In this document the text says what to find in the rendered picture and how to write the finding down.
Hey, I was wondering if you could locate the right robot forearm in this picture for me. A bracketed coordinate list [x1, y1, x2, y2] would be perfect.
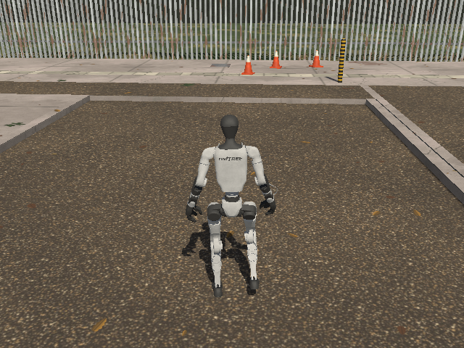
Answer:
[260, 174, 274, 203]

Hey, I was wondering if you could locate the robot right hand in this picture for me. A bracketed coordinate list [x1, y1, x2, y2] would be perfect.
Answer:
[260, 199, 276, 215]

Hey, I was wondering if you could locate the robot left hand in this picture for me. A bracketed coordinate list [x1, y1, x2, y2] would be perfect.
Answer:
[186, 204, 202, 222]

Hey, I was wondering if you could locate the robot right upper arm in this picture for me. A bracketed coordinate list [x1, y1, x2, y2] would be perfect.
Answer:
[245, 146, 266, 186]

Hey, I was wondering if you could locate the robot torso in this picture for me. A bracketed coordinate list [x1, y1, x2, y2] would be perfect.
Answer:
[214, 142, 248, 218]

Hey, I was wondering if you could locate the left robot forearm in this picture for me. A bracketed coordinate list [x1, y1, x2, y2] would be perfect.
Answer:
[187, 177, 202, 207]

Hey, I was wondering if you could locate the robot left shin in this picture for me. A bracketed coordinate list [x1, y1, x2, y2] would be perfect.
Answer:
[210, 241, 222, 288]

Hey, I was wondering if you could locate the robot left upper arm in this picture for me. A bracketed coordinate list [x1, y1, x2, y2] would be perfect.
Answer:
[195, 146, 215, 187]

